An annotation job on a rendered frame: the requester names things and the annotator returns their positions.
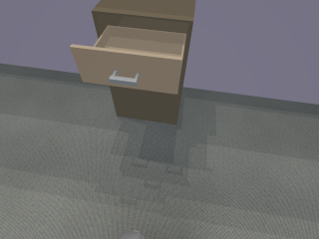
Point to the cabinet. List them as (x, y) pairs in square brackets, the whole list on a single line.
[(159, 15)]

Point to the handle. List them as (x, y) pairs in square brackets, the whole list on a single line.
[(113, 79)]

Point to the drawer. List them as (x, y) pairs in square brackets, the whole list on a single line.
[(156, 55)]

